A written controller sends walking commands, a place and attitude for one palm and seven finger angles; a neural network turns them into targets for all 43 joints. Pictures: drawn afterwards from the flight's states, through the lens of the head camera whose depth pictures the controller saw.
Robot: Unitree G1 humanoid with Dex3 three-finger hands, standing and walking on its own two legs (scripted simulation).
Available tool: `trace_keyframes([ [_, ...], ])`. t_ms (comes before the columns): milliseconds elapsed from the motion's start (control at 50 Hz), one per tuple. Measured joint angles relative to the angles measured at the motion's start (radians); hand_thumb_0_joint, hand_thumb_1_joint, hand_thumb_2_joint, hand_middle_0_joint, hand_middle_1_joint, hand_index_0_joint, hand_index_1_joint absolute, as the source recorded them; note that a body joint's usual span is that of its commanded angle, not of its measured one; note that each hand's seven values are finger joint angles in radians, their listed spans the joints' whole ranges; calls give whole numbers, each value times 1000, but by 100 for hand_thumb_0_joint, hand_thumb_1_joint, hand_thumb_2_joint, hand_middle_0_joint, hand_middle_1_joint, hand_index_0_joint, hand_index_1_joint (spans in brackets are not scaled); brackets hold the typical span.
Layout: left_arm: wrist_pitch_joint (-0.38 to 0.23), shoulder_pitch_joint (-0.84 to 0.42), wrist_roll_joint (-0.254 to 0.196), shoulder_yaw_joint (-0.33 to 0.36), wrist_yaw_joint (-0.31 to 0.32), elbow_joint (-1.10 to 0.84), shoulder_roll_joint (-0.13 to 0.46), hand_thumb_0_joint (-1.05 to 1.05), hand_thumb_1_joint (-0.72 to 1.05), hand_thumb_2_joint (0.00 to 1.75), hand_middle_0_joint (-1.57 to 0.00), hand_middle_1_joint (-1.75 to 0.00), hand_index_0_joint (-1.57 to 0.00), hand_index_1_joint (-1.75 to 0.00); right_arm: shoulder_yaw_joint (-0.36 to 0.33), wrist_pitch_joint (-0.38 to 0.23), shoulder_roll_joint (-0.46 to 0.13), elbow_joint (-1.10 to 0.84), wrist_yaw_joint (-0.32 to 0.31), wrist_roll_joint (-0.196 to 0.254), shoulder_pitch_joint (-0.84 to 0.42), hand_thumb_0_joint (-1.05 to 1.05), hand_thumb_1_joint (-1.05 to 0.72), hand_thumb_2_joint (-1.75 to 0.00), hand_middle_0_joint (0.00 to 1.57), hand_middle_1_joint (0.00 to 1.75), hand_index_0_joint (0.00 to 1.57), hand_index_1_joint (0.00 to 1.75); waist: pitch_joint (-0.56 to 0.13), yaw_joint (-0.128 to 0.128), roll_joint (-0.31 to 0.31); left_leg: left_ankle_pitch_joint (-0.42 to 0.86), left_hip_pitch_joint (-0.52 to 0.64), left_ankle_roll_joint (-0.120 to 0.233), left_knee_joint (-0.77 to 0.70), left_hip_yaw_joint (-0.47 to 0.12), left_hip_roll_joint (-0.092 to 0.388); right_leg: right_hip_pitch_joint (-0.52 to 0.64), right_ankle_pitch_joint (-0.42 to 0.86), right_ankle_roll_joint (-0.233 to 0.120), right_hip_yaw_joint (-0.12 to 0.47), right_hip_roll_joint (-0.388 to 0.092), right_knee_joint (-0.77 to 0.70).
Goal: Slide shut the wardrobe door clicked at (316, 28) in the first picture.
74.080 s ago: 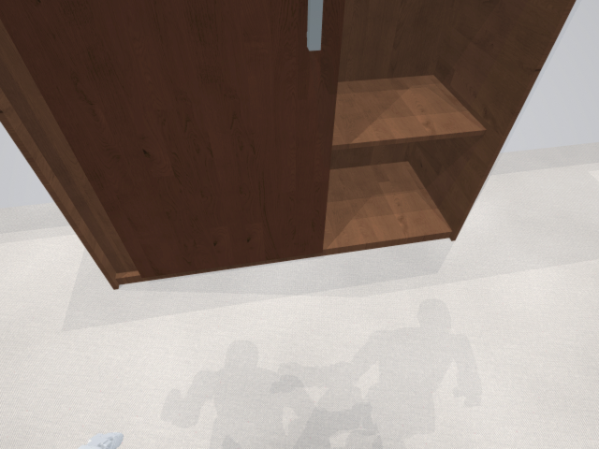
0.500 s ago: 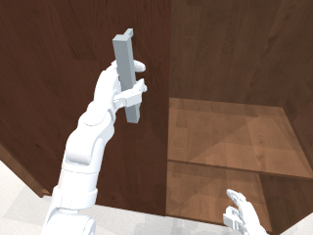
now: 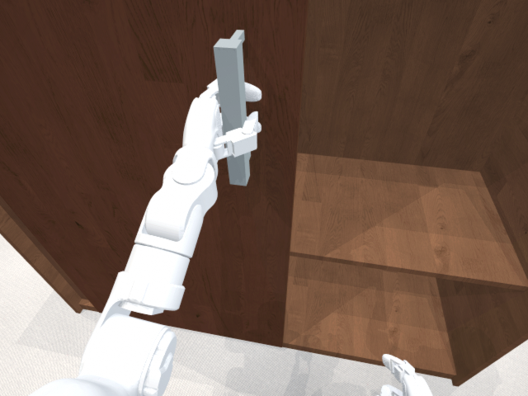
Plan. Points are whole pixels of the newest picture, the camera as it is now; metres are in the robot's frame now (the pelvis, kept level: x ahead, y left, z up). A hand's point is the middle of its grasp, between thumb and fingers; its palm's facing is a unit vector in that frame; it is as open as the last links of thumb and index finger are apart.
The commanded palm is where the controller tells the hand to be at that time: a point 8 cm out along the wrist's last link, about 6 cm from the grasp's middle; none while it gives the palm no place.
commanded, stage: step sideways, sliding the door along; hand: left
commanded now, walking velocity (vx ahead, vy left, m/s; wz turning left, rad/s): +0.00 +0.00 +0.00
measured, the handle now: (239, 113) +0.43 +0.09 +0.24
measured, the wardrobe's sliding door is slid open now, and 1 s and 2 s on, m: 0.60 0.51 0.30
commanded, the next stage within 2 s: none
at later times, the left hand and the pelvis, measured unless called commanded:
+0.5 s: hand (251, 136) +0.39 +0.07 +0.23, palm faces +0.10 -0.99 -0.05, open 6.3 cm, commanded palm +0.37 +0.06 +0.24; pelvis +0.02 -0.05 -0.01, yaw -1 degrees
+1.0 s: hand (315, 143) +0.39 -0.02 +0.22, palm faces +0.12 -0.99 -0.04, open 6.5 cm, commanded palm +0.36 -0.03 +0.23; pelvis +0.06 -0.14 -0.02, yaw +3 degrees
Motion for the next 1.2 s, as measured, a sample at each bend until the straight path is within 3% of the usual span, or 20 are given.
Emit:
trace_keyframes([
  [80,-10,-4,-3,-2,6,16,-1,0,61,88,-45,-140,-46,-140,-5,-10,-4,5,0,1,7,1,-90,-90,19,30,20,30,-4,-3,-3,4,-1,1,-3,2,-1,-2,4,1,3,-1,-2],
  [180,-229,88,7,26,-29,4,85,-4,57,87,-46,-140,-41,-140,1,-7,6,-59,-20,-39,-3,1,-90,-90,20,30,20,30,-16,-36,-15,-20,-34,3,28,53,9,-77,-22,3,53,11,69],
  [300,-348,183,13,61,-17,-103,135,-11,59,86,-49,-141,-31,-140,-11,6,24,-108,-47,-44,38,1,-90,-90,20,30,20,30,11,-22,-37,-83,-39,-14,100,92,21,-146,-179,-19,64,40,246],
  [340,-368,199,10,72,-17,-133,140,-11,59,87,-48,-141,-30,-140,-16,13,19,-108,-44,-41,51,1,-90,-90,20,30,20,30,35,-16,-21,-110,-38,-30,140,78,39,-124,-115,-44,46,57,232],
  [400,-371,210,20,76,-17,-171,121,-11,61,88,-47,-140,-28,-140,-28,32,-1,-92,-34,-35,60,1,-90,-90,20,30,20,30,64,-18,31,-113,-82,-20,257,44,90,-72,-117,-81,-15,96,188],
  [460,-383,196,30,60,-27,-192,106,-9,62,88,-47,-140,-29,-140,-49,31,-5,-76,-23,-21,54,1,-90,-90,20,30,20,30,97,1,-1,-202,-160,0,424,25,52,-45,-114,-98,-36,82,151],
  [500,-391,200,38,52,-23,-230,101,-8,61,87,-46,-140,-30,-140,-49,23,-8,-88,-19,-21,43,1,-90,-90,20,30,20,30,119,13,-36,-189,-164,12,370,47,32,-39,-103,-99,-31,70,132],
  [540,-384,205,41,46,-15,-288,99,-7,63,87,-46,-140,-30,-139,-48,13,-22,-126,-13,-25,32,1,-90,-90,20,30,20,30,126,15,-43,5,-129,28,199,60,47,-74,-114,-89,-31,75,179],
  [600,-379,188,24,38,-22,-337,107,-9,62,86,-46,-140,-29,-134,-71,26,-26,-167,8,-29,-11,1,-90,-90,19,30,20,30,155,24,-48,-73,-113,-26,179,55,54,-183,-231,-51,52,77,448],
  [660,-382,202,30,38,-30,-381,100,-10,62,87,-46,-140,-28,-132,-68,46,-10,-186,30,-27,-54,1,-90,-90,19,30,20,30,188,44,-47,-80,-87,-50,160,53,68,-231,-267,-32,100,48,550],
  [720,-385,224,31,33,-41,-414,91,-10,62,88,-46,-140,-28,-131,-53,56,10,-213,47,-29,-71,1,-90,-90,19,30,20,30,207,58,-17,-79,-63,-73,149,27,110,-200,-220,-25,90,21,420],
  [780,-370,235,35,23,-49,-436,98,-12,62,88,-46,-140,-27,-130,-30,64,38,-232,56,-22,-73,1,-90,-90,19,30,20,30,204,69,-10,-112,-53,-104,186,-3,146,-116,-52,-19,69,8,226],
  [840,-360,258,53,20,-51,-458,94,-15,61,88,-46,-140,-27,-128,-17,68,48,-219,54,-16,-97,1,-90,-90,20,30,20,30,198,49,4,-78,-67,-92,241,-27,184,-66,-94,19,22,30,196],
  [920,-368,308,61,0,-43,-487,75,-14,62,88,-46,-140,-27,-126,-33,69,41,-225,50,-18,-102,1,-90,-90,20,30,20,30,174,31,-7,-76,-60,-92,203,-8,194,-77,-107,4,3,25,210],
  [1000,-366,335,56,-7,-35,-532,55,-15,62,88,-46,-140,-27,-126,-58,61,14,-262,65,-25,-93,1,-90,-90,20,30,20,30,164,31,14,-104,-56,-136,171,-2,218,-101,-156,-14,10,45,249],
  [1040,-374,350,60,-10,-30,-554,42,-16,62,88,-46,-140,-26,-125,-68,59,-4,-259,67,-16,-102,1,-90,-90,20,30,20,30,183,21,39,-84,-81,-125,218,4,239,-89,-146,-35,-7,59,240],
  [1080,-385,371,64,-25,-24,-575,32,-16,62,89,-46,-140,-25,-126,-74,58,-13,-250,64,-8,-104,1,-90,-90,20,30,20,30,193,3,26,-78,-130,-70,310,7,208,-84,-143,-45,-15,42,226],
  [1140,-407,423,68,-50,-27,-621,24,-13,63,88,-46,-140,-24,-128,-75,48,-16,-241,53,-9,-105,1,-90,-90,19,30,20,30,186,-9,-21,-196,-173,-28,386,36,115,-105,-128,-47,14,14,204],
  [1180,-417,451,65,-68,-24,-659,27,-12,64,87,-46,-140,-23,-129,-72,45,-14,-247,48,-16,-105,1,-90,-90,19,30,20,30,181,-26,-40,-106,-155,-18,279,88,94,-123,-111,-48,30,16,196],
  [1200,-419,458,60,-76,-23,-676,28,-11,64,86,-46,-140,-23,-130,-71,48,-15,-253,46,-19,-105,1,-90,-90,19,30,20,30,178,-36,-36,26,-131,-10,206,112,104,-137,-106,-47,30,28,212],
])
